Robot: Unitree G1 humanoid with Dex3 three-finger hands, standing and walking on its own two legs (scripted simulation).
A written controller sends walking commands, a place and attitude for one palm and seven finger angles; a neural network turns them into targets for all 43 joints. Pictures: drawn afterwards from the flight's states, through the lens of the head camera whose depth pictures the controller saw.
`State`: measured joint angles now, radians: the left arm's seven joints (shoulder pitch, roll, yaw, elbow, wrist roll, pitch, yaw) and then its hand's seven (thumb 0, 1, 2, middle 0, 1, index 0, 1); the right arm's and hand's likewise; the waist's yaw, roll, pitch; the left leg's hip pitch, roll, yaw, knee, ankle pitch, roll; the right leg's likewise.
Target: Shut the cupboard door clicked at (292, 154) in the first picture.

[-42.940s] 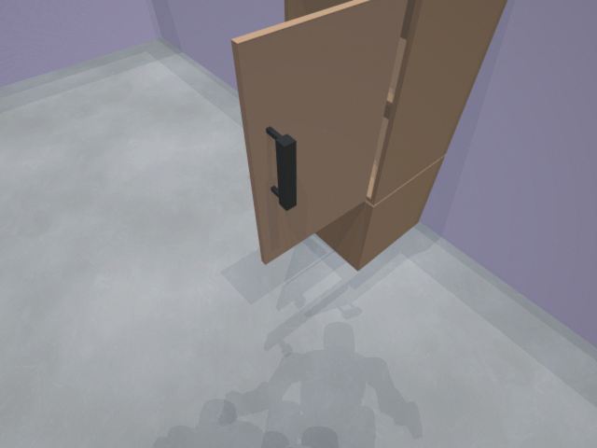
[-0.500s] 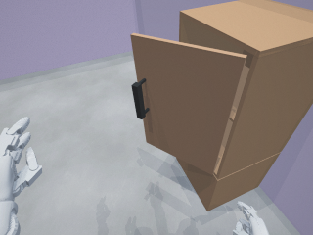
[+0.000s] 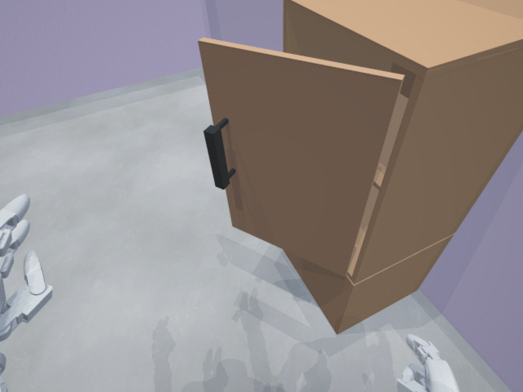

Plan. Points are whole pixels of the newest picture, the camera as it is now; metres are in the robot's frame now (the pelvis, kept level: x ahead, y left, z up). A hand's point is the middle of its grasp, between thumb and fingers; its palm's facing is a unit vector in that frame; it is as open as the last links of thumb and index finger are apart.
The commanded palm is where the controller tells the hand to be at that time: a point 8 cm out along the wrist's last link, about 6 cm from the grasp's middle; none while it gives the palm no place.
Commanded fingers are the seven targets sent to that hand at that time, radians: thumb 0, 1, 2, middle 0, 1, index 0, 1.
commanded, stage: step back with the hand held close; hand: left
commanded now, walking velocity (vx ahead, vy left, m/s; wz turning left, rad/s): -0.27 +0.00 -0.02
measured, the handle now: (223, 154) +0.64 +0.15 +0.00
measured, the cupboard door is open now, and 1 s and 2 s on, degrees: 34 34 34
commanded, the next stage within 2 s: stop stepping back and stand still in 1.24 s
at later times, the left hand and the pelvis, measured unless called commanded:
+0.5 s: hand out of the picture +0.13 +0.29 +0.16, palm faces +0.45 -0.77 -0.45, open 7.4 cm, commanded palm +0.07 +0.32 +0.18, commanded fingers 0.00 0.90 0.90 -0.20 -0.30 -0.20 -0.30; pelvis -0.07 +0.02 -0.01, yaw +0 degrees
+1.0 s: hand out of the picture +0.09 +0.27 +0.16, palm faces +0.39 -0.80 -0.45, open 7.4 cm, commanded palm +0.02 +0.31 +0.18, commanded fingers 0.00 0.90 0.90 -0.20 -0.30 -0.20 -0.30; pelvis -0.13 +0.01 -0.01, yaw -1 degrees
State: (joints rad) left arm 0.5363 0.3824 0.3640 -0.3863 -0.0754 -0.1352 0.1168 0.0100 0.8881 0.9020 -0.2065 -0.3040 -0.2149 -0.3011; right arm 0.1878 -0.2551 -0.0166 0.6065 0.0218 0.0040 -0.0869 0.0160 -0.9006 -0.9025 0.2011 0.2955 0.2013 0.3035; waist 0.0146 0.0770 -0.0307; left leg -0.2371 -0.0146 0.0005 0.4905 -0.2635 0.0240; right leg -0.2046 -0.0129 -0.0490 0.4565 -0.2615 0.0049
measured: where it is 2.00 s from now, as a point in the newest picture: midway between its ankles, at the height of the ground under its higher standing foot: outside the picture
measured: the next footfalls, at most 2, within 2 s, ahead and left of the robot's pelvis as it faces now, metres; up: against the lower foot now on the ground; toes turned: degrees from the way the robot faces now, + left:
right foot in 0.90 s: -0.16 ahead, -0.11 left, +0.00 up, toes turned +3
right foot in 1.50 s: -0.27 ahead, -0.04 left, +0.00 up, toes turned +0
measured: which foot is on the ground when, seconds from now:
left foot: down 0.00-1.00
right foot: down 0.00-0.72, up 0.74-0.88, down 0.90-1.00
